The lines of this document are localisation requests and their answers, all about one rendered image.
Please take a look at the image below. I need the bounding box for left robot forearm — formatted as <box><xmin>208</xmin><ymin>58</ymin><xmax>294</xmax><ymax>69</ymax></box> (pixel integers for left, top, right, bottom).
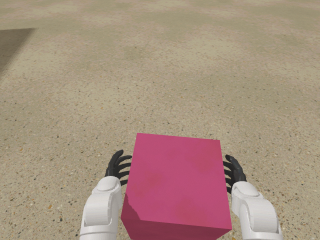
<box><xmin>79</xmin><ymin>176</ymin><xmax>123</xmax><ymax>240</ymax></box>

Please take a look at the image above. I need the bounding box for robot left hand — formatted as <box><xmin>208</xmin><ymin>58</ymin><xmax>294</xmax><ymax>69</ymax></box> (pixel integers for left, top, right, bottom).
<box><xmin>104</xmin><ymin>149</ymin><xmax>132</xmax><ymax>186</ymax></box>

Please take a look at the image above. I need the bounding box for robot right hand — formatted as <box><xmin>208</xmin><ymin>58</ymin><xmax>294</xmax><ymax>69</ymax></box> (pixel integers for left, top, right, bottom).
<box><xmin>223</xmin><ymin>154</ymin><xmax>247</xmax><ymax>194</ymax></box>

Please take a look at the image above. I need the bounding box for carton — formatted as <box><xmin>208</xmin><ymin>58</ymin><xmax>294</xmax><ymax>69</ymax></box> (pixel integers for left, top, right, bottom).
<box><xmin>120</xmin><ymin>133</ymin><xmax>232</xmax><ymax>240</ymax></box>

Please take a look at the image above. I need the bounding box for right robot forearm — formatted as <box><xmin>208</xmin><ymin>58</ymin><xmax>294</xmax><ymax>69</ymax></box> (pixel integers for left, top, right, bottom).
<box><xmin>231</xmin><ymin>181</ymin><xmax>284</xmax><ymax>240</ymax></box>

